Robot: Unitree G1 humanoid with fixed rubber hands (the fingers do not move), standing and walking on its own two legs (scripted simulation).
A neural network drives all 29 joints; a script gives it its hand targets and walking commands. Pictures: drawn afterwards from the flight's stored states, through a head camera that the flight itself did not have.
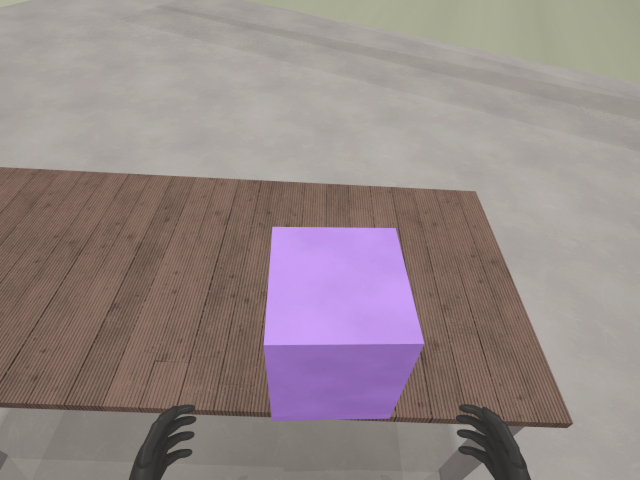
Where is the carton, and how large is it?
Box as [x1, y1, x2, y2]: [264, 227, 423, 420]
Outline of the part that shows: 272,227 264,333 264,352 272,420 389,418 423,345 423,340 395,228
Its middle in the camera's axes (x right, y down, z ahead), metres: +0.02 +0.14 +0.64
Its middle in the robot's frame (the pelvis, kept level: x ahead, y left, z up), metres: +0.38 -0.01 -0.08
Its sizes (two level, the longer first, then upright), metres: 0.210 0.200 0.250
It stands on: a table, 0.57 m high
